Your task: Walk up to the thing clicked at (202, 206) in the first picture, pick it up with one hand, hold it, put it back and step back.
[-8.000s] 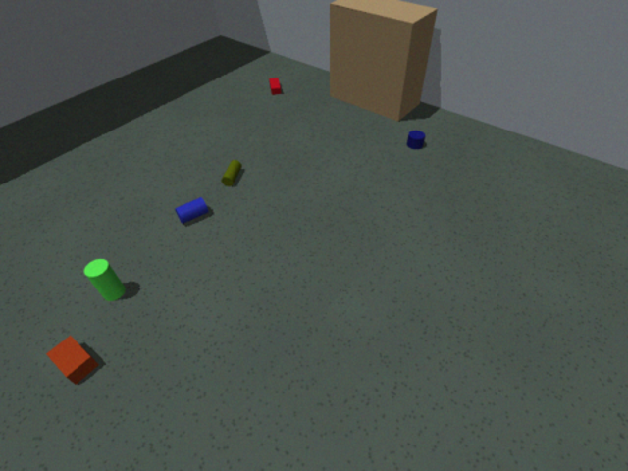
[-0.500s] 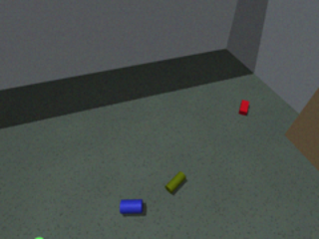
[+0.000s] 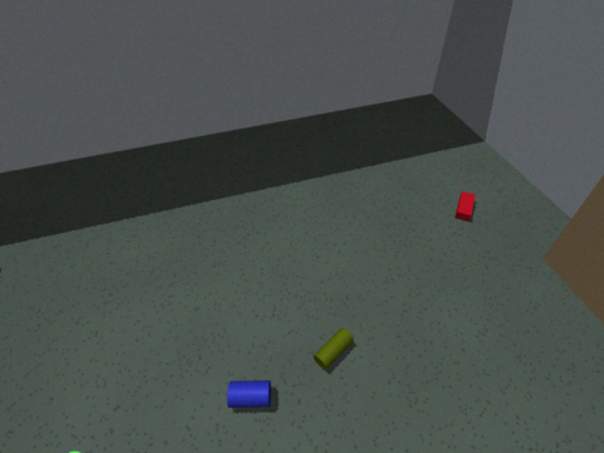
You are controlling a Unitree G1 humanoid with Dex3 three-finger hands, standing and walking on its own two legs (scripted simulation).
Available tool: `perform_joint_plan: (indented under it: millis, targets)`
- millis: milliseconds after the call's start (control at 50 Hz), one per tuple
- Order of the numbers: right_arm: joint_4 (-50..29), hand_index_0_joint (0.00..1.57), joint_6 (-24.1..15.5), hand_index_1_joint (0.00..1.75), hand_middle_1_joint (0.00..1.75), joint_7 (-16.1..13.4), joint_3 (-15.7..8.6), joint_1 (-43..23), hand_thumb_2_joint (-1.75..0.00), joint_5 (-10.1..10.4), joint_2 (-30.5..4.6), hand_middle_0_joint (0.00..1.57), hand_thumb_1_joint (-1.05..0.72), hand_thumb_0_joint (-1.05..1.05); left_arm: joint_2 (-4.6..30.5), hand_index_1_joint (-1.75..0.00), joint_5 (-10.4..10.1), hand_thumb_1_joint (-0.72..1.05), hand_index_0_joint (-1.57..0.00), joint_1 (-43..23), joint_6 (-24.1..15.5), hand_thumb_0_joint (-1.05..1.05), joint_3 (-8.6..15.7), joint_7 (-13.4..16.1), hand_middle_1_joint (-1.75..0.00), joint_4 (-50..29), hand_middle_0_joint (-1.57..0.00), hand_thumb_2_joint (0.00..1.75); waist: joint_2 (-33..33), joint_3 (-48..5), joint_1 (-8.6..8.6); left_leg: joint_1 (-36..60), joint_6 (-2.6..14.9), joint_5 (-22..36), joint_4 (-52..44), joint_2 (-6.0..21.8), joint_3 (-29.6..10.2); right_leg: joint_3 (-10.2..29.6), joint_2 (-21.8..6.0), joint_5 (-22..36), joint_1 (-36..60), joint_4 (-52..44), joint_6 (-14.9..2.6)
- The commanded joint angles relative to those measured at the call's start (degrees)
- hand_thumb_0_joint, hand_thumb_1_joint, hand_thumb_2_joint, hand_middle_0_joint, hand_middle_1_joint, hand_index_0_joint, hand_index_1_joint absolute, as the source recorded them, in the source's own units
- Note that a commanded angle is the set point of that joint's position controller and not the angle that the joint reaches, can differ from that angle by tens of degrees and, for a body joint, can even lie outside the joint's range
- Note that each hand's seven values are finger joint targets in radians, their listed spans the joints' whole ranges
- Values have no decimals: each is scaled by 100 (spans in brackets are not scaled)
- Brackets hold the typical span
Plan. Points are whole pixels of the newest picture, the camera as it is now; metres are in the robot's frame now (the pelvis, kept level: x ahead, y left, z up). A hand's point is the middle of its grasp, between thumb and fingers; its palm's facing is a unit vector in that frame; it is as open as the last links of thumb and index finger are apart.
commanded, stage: stand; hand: left
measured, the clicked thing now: (249, 393) +0.47 +0.21 -0.75
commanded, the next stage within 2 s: walk up in 0.58 s
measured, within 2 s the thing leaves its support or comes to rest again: neither
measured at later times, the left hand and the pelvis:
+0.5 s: hand out of the picture +0.08 +0.25 -0.16, palm faces -0.03 -0.94 -0.34, open 7.4 cm; pelvis +0.00 +0.00 +0.00, yaw +0 degrees
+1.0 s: hand out of the picture +0.10 +0.19 -0.16, palm faces -0.06 -0.92 -0.39, open 7.4 cm; pelvis +0.05 -0.07 -0.01, yaw -2 degrees
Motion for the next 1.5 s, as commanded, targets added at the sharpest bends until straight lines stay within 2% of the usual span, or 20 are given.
perform_joint_plan:
  millis: [0, 540, 600, 660, 760, 820, 840, 860, 880, 900, 920, 980, 1060, 1180, 1260, 1300, 1320, 1360, 1440, 1480]
  targets:
    - [-378, 20, -133, 30, 30, -95, -217, -242, -90, -20, -1264, 20, -90, 0, 1211, -30, 16, 90, -20, -215, -123, 0, 264, 50, -30, -344, -20, 90, 47, -504, -3, 320, 95, 811, -191, 770, -676, 544, -745, 959, -106, -264, -185]
    - [-378, 20, -130, 30, 30, -105, -215, -138, -90, -16, -1262, 20, -90, 0, 1221, -30, 14, 90, -20, -203, -114, 0, 276, 59, -30, -342, -20, 90, 39, -361, 2, 207, 101, 672, -238, 789, -743, 527, -719, 710, -160, -269, -208]
    - [-412, 20, -204, 30, 30, -139, -579, 794, -90, -125, -1850, 20, -90, 0, 1269, -30, 180, 90, -20, -175, 34, 0, 535, -127, -30, -614, -20, 90, 420, -78, -313, 684, 826, -2779, -716, 1417, -1700, -68, 31, -1680, -1669, 1377, -282]
    - [-783, 20, -295, 30, 30, -171, -741, 462, -90, -176, -2058, 20, -90, 0, 1374, -30, 208, 90, -20, 79, 121, 0, 666, -213, -30, -861, -20, 90, 529, 601, -109, -147, 1405, -2533, -1151, 2340, -2371, 460, -347, -1860, -2316, 3083, -211]
    - [-1207, 20, -310, 30, 30, -78, -690, 323, -90, -239, -1726, 20, -90, 0, 1175, -30, 115, 90, -20, 272, 44, 0, 654, -342, -30, -1060, -20, 90, 1035, 329, -44, 54, 994, -1115, -438, 1545, -1014, 156, -372, -1441, -1794, 1987, -178]
    - [-1416, 20, -130, 30, 30, -14, -548, -3, -90, -137, -1385, 20, -90, 0, 1020, -30, 134, 90, -20, 940, -98, 0, 650, -195, -30, -767, -20, 90, 705, -195, 311, -680, 576, 123, 1041, 894, -96, -336, 57, 155, 71, 485, -100]
    - [-1435, 20, -67, 30, 30, -18, -437, 193, -90, -75, -1091, 20, -90, 0, 1296, -30, 134, 90, -20, 1212, -142, 0, 726, -112, -30, -676, -20, 90, -131, -326, 388, -965, 330, -418, 1911, 524, 198, 54, -114, 661, 470, 148, -50]
    - [-1561, 20, -7, 30, 30, -28, -282, 377, -90, -20, -665, 20, -90, 0, 1741, -30, 177, 90, -20, 1211, -177, 0, 829, -16, -30, -704, -20, 90, -1467, -303, 367, -1730, 36, -2186, 2634, 12, 204, 1504, -1073, 660, 525, -310, -307]
    - [-1459, 20, 105, 30, 30, -63, -343, 550, -90, 3, -903, 20, -90, 0, 1998, -30, 224, 90, -20, 790, -178, 0, 819, 46, -30, -940, -20, 90, -934, -292, 255, -1599, -8, -2530, 3121, -67, -646, 2673, -1783, -1207, -259, -762, -837]
    - [-1303, 20, 157, 30, 30, -86, -455, 819, -90, 38, -1256, 20, -90, 0, 2092, -30, 211, 90, -20, 408, -145, 0, 826, 40, -30, -1051, -20, 90, -713, 44, 145, -1284, 1, -2599, 3447, 89, -789, 2743, -1933, -2264, -889, -783, -1216]
    - [-1223, 20, 156, 30, 30, -84, -460, 868, -90, 39, -1342, 20, -90, 0, 1943, -30, 201, 90, -20, 335, -154, 0, 792, 36, -30, -1115, -20, 90, -699, 238, 86, -1519, 49, -2484, 3469, 185, -900, 2512, -1800, -1785, -732, -603, -1322]
    - [-1074, 20, 179, 30, 30, -91, -400, 1005, -90, 39, -1246, 20, -90, 0, 1513, -30, 76, 90, -20, 352, -228, 0, 687, 101, -30, -1156, -20, 90, -625, -131, 51, -1738, 49, -2087, 3381, 198, -1254, 1351, -1385, 432, -77, -88, -1013]
    - [-1205, 20, 244, 30, 30, -130, -414, 867, -90, -51, -1297, 20, -90, 0, 1598, -30, 46, 90, -20, 551, -279, 0, 721, 177, -30, -1256, -20, 90, -483, -354, 167, -1728, -3, -1806, 3130, 174, -1215, 1239, -1688, 2386, 224, 355, -1230]
    - [-1336, 20, 223, 30, 30, -71, -517, 748, -90, -84, -1265, 20, -90, 0, 1641, -30, -6, 90, -20, 182, -231, 0, 697, 223, -30, -1480, -20, 90, -767, -368, 55, -1197, 44, -1349, 2381, 165, -668, 684, -1663, 3501, -215, 1041, -1188]
    - [-1257, 20, 95, 30, 30, -57, -622, 858, -90, -106, -1477, 20, -90, 0, 1401, -30, -84, 90, -20, -86, -108, 0, 602, 193, -30, -1557, -20, 90, -97, -578, -105, -229, 270, 1271, 713, 434, -987, 94, -939, 1806, -836, 2061, -507]
    - [-1519, 20, 6, 30, 30, -71, -621, 200, -90, -75, -1826, 20, -90, 0, 1084, -30, -174, 90, -20, 93, 5, 0, 486, 181, -30, -1458, -20, 90, 747, -567, 150, -461, 1024, 1798, 494, 1575, -2351, -245, 29, -1082, -1144, 2492, -159]
    - [-1493, 20, -6, 30, 30, -58, -598, 45, -90, -21, -1819, 20, -90, 0, 1246, -30, -138, 90, -20, 101, 33, 0, 529, 187, -30, -1276, -20, 90, 1011, -555, 92, -830, 1356, 1717, 572, 1747, -2477, -120, -17, -2150, -760, 2747, -180]
    - [-1469, 20, 16, 30, 30, -58, -522, 20, -90, -59, -1630, 20, -90, 0, 1208, -30, -109, 90, -20, -9, -3, 0, 512, 143, -30, -1178, -20, 90, 1109, -458, 87, -767, 1146, 1820, 725, 1353, -1886, -25, -68, -2153, -795, 2280, -245]
    - [-1486, 20, 44, 30, 30, -70, -392, -198, -90, 119, -1334, 20, -90, 0, 1425, -30, -74, 90, -20, 289, -160, 0, 514, 181, -30, -929, -20, 90, 534, -941, 228, -636, 345, 2156, 1774, 617, -988, 372, -617, 1634, 112, 1055, -373]
    - [-1410, 20, 74, 30, 30, -63, -392, 53, -90, 119, -1306, 20, -90, 0, 1685, -30, -36, 90, -20, -129, -179, 0, 516, 166, -30, -997, -20, 90, 253, -912, -42, -584, 232, 1090, 1443, 405, -943, 757, -1027, 1578, -120, 1075, -614]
